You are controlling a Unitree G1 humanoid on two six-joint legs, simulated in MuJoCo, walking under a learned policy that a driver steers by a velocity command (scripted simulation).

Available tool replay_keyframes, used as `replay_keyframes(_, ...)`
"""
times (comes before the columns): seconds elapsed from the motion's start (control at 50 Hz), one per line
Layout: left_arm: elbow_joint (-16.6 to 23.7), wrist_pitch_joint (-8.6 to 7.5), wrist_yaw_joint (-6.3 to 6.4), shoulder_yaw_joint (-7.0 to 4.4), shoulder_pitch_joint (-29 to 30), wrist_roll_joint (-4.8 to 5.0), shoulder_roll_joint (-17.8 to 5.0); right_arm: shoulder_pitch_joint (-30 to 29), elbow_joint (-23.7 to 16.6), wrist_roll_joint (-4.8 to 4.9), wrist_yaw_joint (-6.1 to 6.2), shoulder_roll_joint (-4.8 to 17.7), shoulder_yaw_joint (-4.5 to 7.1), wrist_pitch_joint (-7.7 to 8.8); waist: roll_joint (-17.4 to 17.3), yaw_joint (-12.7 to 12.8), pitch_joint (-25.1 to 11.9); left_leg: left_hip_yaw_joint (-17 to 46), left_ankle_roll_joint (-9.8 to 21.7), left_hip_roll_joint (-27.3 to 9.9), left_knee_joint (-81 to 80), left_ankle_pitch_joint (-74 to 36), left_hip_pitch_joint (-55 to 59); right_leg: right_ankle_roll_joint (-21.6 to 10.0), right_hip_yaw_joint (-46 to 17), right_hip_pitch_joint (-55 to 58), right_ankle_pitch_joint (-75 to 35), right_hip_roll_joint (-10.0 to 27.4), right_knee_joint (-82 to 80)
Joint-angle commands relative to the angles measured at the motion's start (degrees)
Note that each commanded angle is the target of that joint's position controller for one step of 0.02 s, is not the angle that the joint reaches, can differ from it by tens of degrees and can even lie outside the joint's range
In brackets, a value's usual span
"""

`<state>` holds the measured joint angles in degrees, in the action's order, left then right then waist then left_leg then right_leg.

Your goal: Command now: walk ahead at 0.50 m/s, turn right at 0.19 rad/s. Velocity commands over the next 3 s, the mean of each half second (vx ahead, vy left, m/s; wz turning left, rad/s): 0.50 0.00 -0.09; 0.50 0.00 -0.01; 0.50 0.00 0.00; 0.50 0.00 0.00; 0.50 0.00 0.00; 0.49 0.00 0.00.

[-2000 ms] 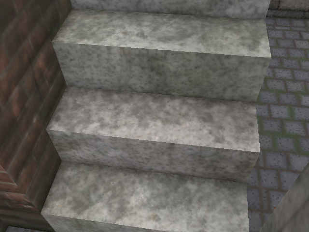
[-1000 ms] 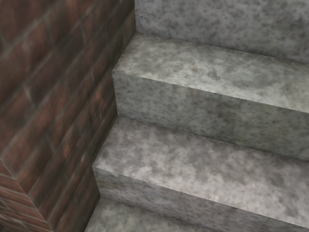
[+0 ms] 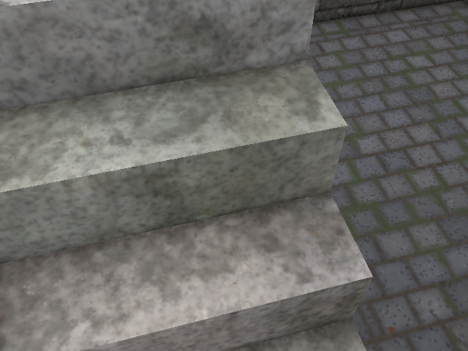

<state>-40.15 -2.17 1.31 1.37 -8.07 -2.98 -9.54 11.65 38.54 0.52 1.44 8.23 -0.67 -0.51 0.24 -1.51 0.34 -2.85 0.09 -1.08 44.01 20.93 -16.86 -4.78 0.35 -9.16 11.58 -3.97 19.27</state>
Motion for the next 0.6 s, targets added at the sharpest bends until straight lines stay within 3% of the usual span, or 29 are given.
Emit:
replay_keyframes(0.02,1.2,0.16,0.82,-1.33,-0.6,0.81,-5.0,2.0,-1.4,1.39,0.57,2.9,0.54,1.81,10.2,1.7,-10.3,-1.5,1.4,2.3,-21.2,-6.7,1.7,-3.5,-5.7,18.8,-64.9,14.2,5.5)
replay_keyframes(0.04,1.2,0.68,0.63,-1.43,0.9,1.54,-5.5,3.4,-0.6,0.6,0.75,1.3,0.12,2.74,7.9,0.7,-10.3,-1.4,1.5,1.1,-28.1,-12.0,6.2,-2.5,-6.3,16.7,-57.7,13.7,6.2)
replay_keyframes(0.06,1.5,0.67,0.22,-1.62,1.3,2.32,-5.5,3.2,-0.1,-0.67,0.76,1.1,-0.02,3.73,5.3,1.4,-9.7,0.5,1.5,-0.5,-29.6,-16.2,9.9,-1.3,-7.7,12.8,-45.8,12.8,6.0)
replay_keyframes(0.08,2.2,0.21,-0.36,-1.5,2.4,2.23,-4.7,3.2,-0.2,-1.58,0.73,2.4,0.11,4.34,0.4,2.1,-9.8,3.7,1.2,-3.8,-26.4,-28.0,13.8,-0.2,-8.0,7.2,-32.2,11.4,6.2)
replay_keyframes(0.1,1.8,-0.2,-1.07,-0.78,1.2,1.75,-2.7,-0.5,-1.0,-1.79,0.6,2.6,-0.16,4.44,-6.9,4.4,-8.4,5.1,1.6,-5.8,-24.9,-30.0,13.4,0.8,-8.0,4.3,-19.2,10.3,1.5)
replay_keyframes(0.12,0.8,-0.25,-1.24,-0.32,2.2,1.34,-2.5,-4.2,-2.0,-1.62,0.25,1.8,-0.35,4.59,-8.9,4.3,-5.3,6.1,1.8,-6.1,-26.6,-23.2,10.3,1.4,-7.9,3.5,-10.7,10.1,-2.2)
replay_keyframes(0.14,0.3,-0.22,-1.21,-0.47,4.8,0.87,-4.2,-4.6,-2.3,-1.55,-0.08,1.4,-0.5,4.9,-6.7,2.8,-3.0,6.5,1.9,-5.9,-27.8,-20.7,9.5,1.6,-7.7,2.7,-10.4,9.9,-2.6)
replay_keyframes(0.16,0.2,-0.19,-1.23,-0.59,6.1,0.67,-4.9,-3.2,-1.9,-1.48,-0.18,1.8,-0.44,5.12,-4.8,1.9,-3.1,6.8,2.0,-5.8,-28.3,-21.3,10.3,1.6,-7.6,2.4,-12.1,9.9,-2.4)
replay_keyframes(0.24,-1.5,-0.56,-1.23,-0.11,6.3,1.08,-4.7,-0.4,0.0,-1.29,-0.27,3.1,-0.27,5.55,-1.5,1.3,-5.0,7.2,2.1,-5.7,-29.7,-20.2,13.5,2.6,-6.7,1.7,-11.7,9.9,-4.1)
replay_keyframes(0.36,-3.9,-1.07,-0.78,0.06,5.7,1.6,-5.5,-0.4,2.3,-1.34,-0.41,3.7,-0.58,5.78,-0.1,0.9,-3.6,8.2,2.6,-5.8,-30.7,-20.5,14.8,3.4,-6.1,-0.3,-11.3,10.2,-5.3)
replay_keyframes(0.38,-3.9,-1.11,-0.9,0.14,6.5,1.31,-5.5,-1.7,2.0,-1.55,-0.46,3.1,-0.82,5.92,-0.4,1.0,-2.2,8.4,2.9,-5.9,-30.1,-21.3,13.9,3.1,-6.4,-0.7,-11.8,10.5,-4.9)
replay_keyframes(0.42,-4.6,-1.13,-0.87,0.35,5.3,1.74,-5.5,-0.8,3.1,-1.26,-0.6,3.3,-0.94,6.1,-0.1,1.0,-4.9,8.7,2.8,-5.8,-31.0,-20.3,14.9,3.4,-6.0,0.3,-10.6,10.5,-5.5)
replay_keyframes(0.44,-4.8,-1.14,-0.85,0.37,5.5,1.81,-5.7,-1.2,3.4,-1.28,-0.65,3.6,-0.94,6.12,0.0,1.0,-4.1,8.8,2.8,-5.7,-31.2,-20.5,14.8,3.5,-5.8,0.1,-10.6,10.4,-5.7)
replay_keyframes(0.46,-4.8,-1.17,-1.2,0.36,5.0,1.56,-5.7,-2.2,3.0,-2.1,-0.42,3.5,-1.06,6.1,-0.5,1.2,-2.7,8.5,2.9,-5.7,-29.9,-22.1,14.1,3.5,-6.1,-0.9,-10.5,10.5,-4.4)
replay_keyframes(0.54,-4.9,-0.96,-1.15,0.61,3.7,1.52,-5.9,-1.7,4.0,-1.89,-0.47,3.4,-1.46,6.38,-0.4,1.5,-4.2,9.2,3.3,-5.8,-30.3,-21.7,13.8,4.2,-5.6,-0.4,-8.2,10.5,-4.3)
replay_keyframes(0.6,-5.4,-1.11,-0.69,0.41,1.8,1.69,-6.3,-2.0,4.0,-2.2,-0.29,4.2,-1.48,6.45,-0.7,1.6,-3.1,10.2,3.0,-6.4,-31.0,-21.7,13.0,4.7,-5.3,-0.5,-7.2,9.8,-4.0)
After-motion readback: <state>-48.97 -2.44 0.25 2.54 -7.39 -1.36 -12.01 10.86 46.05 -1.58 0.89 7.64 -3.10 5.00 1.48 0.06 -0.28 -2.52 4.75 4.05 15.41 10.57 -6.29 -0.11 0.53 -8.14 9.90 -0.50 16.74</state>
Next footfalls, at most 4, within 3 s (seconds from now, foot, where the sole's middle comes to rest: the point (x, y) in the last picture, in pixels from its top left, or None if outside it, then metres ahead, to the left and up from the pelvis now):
0.06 left None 0.00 0.11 -0.78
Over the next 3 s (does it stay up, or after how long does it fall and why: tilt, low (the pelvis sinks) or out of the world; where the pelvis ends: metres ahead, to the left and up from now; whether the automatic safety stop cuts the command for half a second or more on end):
stays up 0.00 0.05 0.00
